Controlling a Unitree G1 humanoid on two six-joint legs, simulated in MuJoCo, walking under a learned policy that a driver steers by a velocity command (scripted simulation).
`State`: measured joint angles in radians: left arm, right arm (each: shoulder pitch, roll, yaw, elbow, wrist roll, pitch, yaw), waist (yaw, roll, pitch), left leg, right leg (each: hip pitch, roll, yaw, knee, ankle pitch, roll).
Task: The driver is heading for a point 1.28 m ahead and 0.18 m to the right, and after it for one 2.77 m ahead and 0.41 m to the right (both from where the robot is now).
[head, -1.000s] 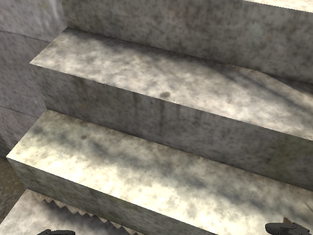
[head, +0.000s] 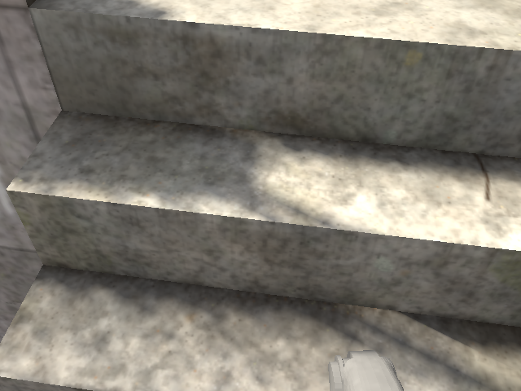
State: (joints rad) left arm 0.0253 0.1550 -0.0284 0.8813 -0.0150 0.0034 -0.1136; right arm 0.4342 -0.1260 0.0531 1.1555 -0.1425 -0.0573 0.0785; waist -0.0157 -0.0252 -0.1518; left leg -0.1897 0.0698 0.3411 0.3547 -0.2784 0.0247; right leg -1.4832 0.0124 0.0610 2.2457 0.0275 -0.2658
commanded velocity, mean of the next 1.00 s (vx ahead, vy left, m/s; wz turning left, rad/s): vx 0.25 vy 0.00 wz -0.42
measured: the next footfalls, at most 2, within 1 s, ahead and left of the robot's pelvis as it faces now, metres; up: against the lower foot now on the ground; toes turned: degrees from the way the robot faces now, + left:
right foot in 0.12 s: +0.18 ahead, -0.12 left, +0.22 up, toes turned -2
left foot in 0.42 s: +0.28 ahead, +0.08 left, +0.49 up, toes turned -17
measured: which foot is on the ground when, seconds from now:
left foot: down 0.00-0.20, up 0.22-0.40, down 0.42-0.46, up 0.48-0.56, down 0.58-1.00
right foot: up 0.00-0.10, down 0.12-0.60, up 0.62-1.00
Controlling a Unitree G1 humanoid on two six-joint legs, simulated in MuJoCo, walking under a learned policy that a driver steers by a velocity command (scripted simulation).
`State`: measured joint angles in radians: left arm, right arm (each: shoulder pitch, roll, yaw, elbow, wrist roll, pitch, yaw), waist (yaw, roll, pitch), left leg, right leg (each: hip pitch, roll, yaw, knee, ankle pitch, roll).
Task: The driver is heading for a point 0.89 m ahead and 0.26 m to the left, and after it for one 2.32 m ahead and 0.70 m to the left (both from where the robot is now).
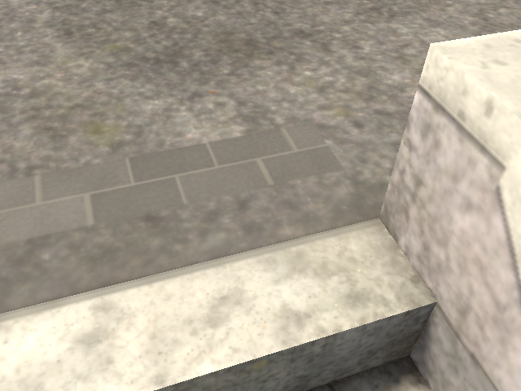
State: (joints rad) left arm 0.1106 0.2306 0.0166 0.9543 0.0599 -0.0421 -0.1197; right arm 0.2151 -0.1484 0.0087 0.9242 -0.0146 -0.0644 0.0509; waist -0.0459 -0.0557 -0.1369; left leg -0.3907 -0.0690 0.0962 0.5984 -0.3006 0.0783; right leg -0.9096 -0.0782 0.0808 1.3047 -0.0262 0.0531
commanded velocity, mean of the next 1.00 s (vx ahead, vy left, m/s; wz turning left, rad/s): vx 0.09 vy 0.00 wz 0.38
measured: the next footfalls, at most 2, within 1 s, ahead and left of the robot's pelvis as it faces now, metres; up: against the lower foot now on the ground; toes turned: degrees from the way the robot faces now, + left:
right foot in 0.06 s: +0.13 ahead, -0.16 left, +0.00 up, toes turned +10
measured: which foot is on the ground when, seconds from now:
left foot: down 0.00-0.54, up 0.56-1.00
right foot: up 0.00-0.04, down 0.06-1.00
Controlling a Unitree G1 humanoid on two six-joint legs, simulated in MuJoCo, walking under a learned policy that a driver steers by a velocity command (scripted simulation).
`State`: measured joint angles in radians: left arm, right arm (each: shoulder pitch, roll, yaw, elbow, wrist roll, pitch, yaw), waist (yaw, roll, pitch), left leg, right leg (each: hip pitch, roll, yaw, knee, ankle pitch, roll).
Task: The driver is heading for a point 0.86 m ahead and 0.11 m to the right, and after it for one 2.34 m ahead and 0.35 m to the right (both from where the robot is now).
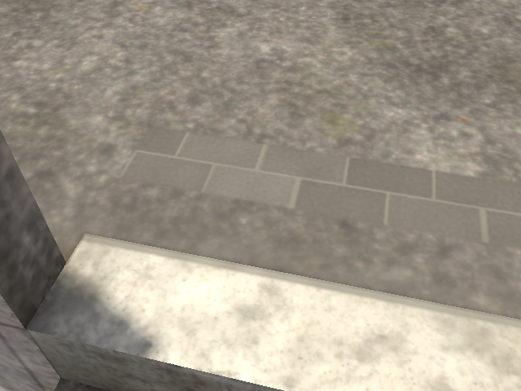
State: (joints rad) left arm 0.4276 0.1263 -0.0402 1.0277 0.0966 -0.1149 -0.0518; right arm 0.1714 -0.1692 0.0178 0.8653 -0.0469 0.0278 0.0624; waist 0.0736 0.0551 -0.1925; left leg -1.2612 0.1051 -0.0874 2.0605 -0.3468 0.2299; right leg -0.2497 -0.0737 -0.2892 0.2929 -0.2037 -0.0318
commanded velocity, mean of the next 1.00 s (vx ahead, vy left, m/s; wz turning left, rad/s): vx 0.21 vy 0.00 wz -0.13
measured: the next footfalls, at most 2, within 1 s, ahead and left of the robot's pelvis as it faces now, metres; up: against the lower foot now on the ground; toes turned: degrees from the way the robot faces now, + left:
left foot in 0.22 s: +0.26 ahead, +0.32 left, +0.21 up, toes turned +17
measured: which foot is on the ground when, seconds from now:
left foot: up 0.00-0.20, down 0.22-1.00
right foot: down 0.00-0.24, up 0.26-1.00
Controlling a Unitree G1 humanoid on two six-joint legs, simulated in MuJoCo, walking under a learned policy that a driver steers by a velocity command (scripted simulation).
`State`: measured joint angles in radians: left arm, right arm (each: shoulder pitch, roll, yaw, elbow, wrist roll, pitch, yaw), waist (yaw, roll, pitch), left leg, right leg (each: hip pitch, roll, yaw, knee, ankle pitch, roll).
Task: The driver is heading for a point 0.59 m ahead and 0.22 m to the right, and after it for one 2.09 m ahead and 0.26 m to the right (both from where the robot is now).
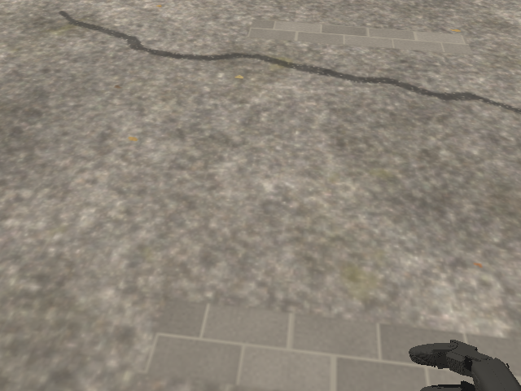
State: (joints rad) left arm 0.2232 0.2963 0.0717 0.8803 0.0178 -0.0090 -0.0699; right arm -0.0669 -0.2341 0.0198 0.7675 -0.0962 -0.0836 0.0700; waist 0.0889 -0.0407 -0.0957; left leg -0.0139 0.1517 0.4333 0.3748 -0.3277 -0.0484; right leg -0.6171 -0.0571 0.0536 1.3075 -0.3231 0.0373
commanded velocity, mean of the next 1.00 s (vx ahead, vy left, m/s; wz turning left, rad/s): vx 0.29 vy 0.00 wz -0.57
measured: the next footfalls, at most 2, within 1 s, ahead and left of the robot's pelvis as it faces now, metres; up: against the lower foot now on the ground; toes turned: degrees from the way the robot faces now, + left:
right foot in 0.08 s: -0.03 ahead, -0.16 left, +0.00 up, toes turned -3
left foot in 0.38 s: +0.24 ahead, +0.05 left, +0.21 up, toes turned -16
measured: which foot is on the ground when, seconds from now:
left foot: down 0.00-0.08, up 0.10-0.36, down 0.38-0.96, up 0.98-1.00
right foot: up 0.00-0.06, down 0.08-0.44, up 0.46-0.92, down 0.94-1.00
